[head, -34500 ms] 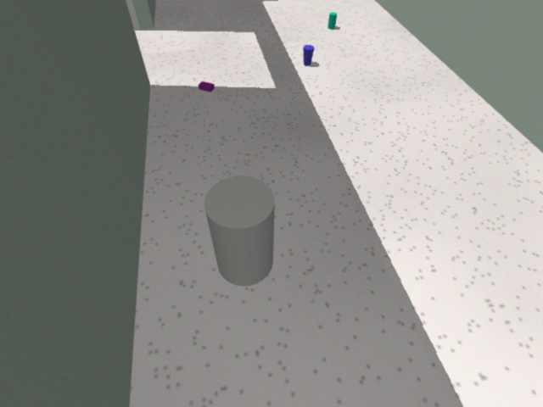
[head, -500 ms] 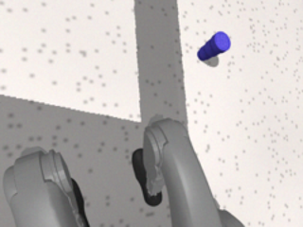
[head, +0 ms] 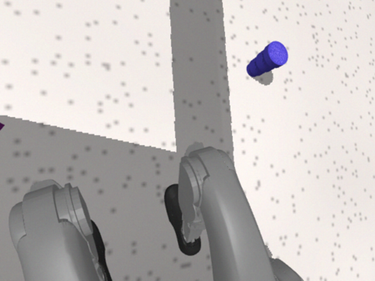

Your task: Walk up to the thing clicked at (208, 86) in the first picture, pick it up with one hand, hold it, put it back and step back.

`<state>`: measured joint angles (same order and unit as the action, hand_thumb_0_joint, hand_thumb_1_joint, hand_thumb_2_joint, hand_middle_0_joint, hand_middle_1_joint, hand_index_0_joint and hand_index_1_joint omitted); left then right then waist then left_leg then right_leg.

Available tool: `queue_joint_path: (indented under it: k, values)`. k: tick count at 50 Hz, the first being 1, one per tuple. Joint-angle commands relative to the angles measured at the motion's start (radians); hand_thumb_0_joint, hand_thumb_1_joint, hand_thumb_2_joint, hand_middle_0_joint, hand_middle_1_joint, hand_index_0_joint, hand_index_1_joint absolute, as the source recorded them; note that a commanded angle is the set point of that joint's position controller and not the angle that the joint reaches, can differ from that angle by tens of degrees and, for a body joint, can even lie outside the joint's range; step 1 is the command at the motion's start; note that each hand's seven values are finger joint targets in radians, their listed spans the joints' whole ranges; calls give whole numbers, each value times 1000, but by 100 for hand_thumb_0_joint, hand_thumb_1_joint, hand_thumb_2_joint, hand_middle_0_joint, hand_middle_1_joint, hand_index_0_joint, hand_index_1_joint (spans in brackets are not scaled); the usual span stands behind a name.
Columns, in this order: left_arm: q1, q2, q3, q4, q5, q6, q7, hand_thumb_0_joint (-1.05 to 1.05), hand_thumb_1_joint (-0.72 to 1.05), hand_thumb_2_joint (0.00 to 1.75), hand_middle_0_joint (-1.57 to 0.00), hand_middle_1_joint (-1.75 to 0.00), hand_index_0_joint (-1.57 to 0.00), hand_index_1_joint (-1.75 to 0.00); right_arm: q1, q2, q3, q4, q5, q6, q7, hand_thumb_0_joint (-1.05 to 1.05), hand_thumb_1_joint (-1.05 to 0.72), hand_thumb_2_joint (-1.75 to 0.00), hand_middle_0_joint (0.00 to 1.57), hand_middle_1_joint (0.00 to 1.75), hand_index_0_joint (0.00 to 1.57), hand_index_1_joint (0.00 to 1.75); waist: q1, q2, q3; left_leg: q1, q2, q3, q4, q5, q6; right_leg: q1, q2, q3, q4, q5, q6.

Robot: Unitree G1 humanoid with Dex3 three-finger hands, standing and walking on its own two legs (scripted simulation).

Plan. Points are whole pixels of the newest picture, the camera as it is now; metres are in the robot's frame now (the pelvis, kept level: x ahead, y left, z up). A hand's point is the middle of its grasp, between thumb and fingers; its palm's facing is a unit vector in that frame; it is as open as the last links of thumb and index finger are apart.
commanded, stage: rise first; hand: left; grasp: from above
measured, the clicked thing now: out of the picture +0.47 +0.35 -0.30
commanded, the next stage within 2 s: none
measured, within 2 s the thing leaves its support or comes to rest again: neither
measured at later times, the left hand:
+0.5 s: hand out of the picture +0.43 +0.37 -0.20, palm faces -0.21 -0.37 -0.91, open 13.6 cm
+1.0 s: hand out of the picture +0.44 +0.36 -0.20, palm faces -0.19 -0.37 -0.91, open 13.6 cm
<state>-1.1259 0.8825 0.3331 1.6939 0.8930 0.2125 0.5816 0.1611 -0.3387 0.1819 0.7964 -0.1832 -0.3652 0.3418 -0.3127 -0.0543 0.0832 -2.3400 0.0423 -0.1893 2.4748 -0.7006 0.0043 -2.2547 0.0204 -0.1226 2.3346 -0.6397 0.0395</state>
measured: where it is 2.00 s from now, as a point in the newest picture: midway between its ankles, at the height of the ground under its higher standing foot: (143, 250)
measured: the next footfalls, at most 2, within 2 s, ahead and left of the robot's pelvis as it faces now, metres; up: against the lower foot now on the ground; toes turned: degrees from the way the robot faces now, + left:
none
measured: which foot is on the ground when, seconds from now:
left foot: down 0.00-1.00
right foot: down 0.00-1.00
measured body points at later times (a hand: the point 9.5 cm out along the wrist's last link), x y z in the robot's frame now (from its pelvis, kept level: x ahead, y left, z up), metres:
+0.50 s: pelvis +0.00 +0.00 +0.00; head +0.27 +0.09 +0.35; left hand +0.44 +0.38 -0.15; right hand +0.03 -0.25 -0.07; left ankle +0.07 +0.13 -0.28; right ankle +0.11 -0.12 -0.28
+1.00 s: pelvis +0.00 +0.00 +0.00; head +0.27 +0.09 +0.35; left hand +0.45 +0.38 -0.15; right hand +0.03 -0.26 -0.07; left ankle +0.07 +0.13 -0.28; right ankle +0.11 -0.12 -0.28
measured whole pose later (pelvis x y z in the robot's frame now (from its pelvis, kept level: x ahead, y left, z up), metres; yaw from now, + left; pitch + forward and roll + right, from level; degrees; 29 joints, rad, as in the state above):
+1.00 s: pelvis +0.00 +0.00 +0.00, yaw +0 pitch +31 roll -11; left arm -1.13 0.89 0.35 1.69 0.89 0.19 0.59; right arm 0.16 -0.35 0.18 0.80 -0.19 -0.37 0.35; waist -0.32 -0.06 0.10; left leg -2.33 0.04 -0.19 2.47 -0.71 0.00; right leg -2.25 0.02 -0.13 2.33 -0.64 0.04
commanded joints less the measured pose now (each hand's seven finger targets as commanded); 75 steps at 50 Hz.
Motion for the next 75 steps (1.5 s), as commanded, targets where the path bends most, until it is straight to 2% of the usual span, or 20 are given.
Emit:
queue_joint_path:
  k: [1,11,13,18,26,29,33,38,42,45,46,50,51,55,60,61,62,68,71,75]
  values:
    - [-259,263,-28,-107,18,3,45,0,-52,92,-11,-112,-13,-110,230,-291,-82,29,13,-9,-4,0,-92,-91,20,30,20,30,-13,425,-661,480,3,93,-270,198,8,347,45,-88,-206,188,-66]
    - [-253,232,-56,-68,15,-11,30,0,-51,92,-11,-114,-14,-111,236,-290,-78,31,7,-21,-4,0,-92,-91,20,30,20,30,-39,373,-625,458,1,88,-262,171,13,340,47,-90,-213,162,-63]
    - [-267,252,-47,-99,13,-16,32,0,-50,91,-11,-113,-14,-110,233,-289,-78,27,8,-22,-7,0,-92,-91,20,30,20,30,-17,382,-642,464,1,94,-260,182,12,353,46,-85,-215,169,-63]
    - [-288,287,-21,-146,20,-22,46,0,-50,91,-11,-112,-14,-109,239,-294,-79,28,10,-22,-4,0,-92,-91,20,30,20,30,-11,442,-690,525,6,86,-272,203,3,346,42,-93,-202,185,-67]
    - [-243,241,-44,-92,22,-3,41,0,-50,91,-11,-113,-14,-110,227,-288,-79,22,12,-13,0,0,-92,-91,20,30,20,30,-14,446,-658,520,7,84,-273,227,1,325,44,-95,-194,206,-69]
    - [-254,280,-10,-131,21,-10,46,0,-50,91,-11,-113,-14,-109,242,-296,-86,25,15,-13,-1,0,-92,-90,20,30,20,30,0,440,-690,514,4,83,-279,223,3,351,41,-94,-195,203,-67]
    - [-218,240,-27,-33,18,-4,41,0,-49,90,-11,-113,-14,-110,258,-294,-81,43,6,-16,0,0,-91,-90,20,30,20,30,-33,381,-627,475,4,85,-264,207,8,348,42,-93,-207,192,-62]
    - [-273,254,-37,-80,21,-27,51,0,-49,91,-11,-114,-14,-111,251,-299,-75,43,1,-32,0,0,-92,-90,20,30,20,30,-44,400,-622,499,4,79,-271,181,7,340,41,-97,-211,171,-63]
    - [-302,289,-8,-139,13,-39,68,0,-48,90,-11,-114,-14,-110,239,-301,-81,29,5,-36,2,0,-92,-91,20,30,20,30,-21,454,-689,557,8,75,-282,201,-3,350,37,-100,-202,188,-67]
    - [-274,277,-28,-117,19,-27,59,0,-49,91,-11,-113,-14,-110,235,-287,-74,29,-2,-26,4,0,-92,-91,20,30,20,30,-27,426,-678,499,3,103,-251,226,7,386,42,-83,-218,214,-60]
    - [-276,317,5,-164,18,-26,62,0,-49,90,-11,-113,-14,-110,231,-294,-81,25,7,-24,3,0,-92,-90,20,30,20,30,-1,458,-726,526,3,99,-261,246,3,392,39,-85,-206,226,-63]
    - [-199,257,-20,-91,19,0,44,0,-51,92,-11,-112,-13,-109,229,-281,-84,25,4,-13,5,0,-92,-90,20,30,20,30,-2,430,-692,503,1,102,-269,244,4,386,44,-83,-209,221,-65]
    - [-209,278,-7,-119,19,0,43,0,-50,91,-11,-113,-14,-109,228,-288,-87,20,10,-12,4,0,-92,-90,20,30,20,30,8,436,-698,491,1,103,-267,241,7,384,45,-83,-212,221,-63]
    - [-195,229,-42,-64,11,4,29,0,-49,91,-11,-113,-14,-109,235,-289,-83,25,5,-15,1,0,-91,-90,20,30,20,30,-24,353,-631,432,-1,100,-260,201,18,378,49,-82,-224,192,-57]
    - [-207,276,-3,-15,15,-18,48,0,-47,89,-11,-113,-15,-109,257,-310,-83,50,3,-31,-2,0,-91,-90,20,30,20,30,-41,349,-614,459,4,73,-274,168,12,355,41,-94,-215,159,-59]
    - [-264,244,-38,-58,15,-29,46,0,-47,89,-11,-115,-15,-110,254,-299,-75,38,-3,-34,-2,0,-91,-90,20,30,20,30,-58,357,-604,458,2,81,-265,166,14,357,44,-89,-223,162,-59]
    - [-265,273,-16,-34,16,-34,54,0,-47,89,-11,-115,-15,-111,256,-314,-78,44,0,-36,-4,0,-91,-90,20,30,20,30,-52,365,-615,474,6,73,-274,150,11,355,42,-95,-223,148,-60]
    - [-327,278,-41,-129,30,-50,74,0,-46,88,-11,-116,-15,-111,224,-289,-68,32,-11,-42,5,0,-92,-90,20,30,20,30,-43,470,-650,542,7,85,-274,173,-1,343,38,-96,-207,167,-67]
    - [-300,298,4,-185,18,-33,81,0,-47,89,-12,-111,-15,-108,225,-293,-86,28,2,-27,9,0,-92,-90,20,30,20,30,2,533,-749,610,12,77,-283,249,-13,349,32,-97,-184,221,-72]
    - [-205,237,-20,-105,19,4,49,0,-50,92,-11,-112,-13,-109,231,-287,-96,28,11,-5,17,0,-92,-90,20,30,20,30,9,507,-709,568,3,84,-286,275,-13,328,36,-94,-180,238,-73]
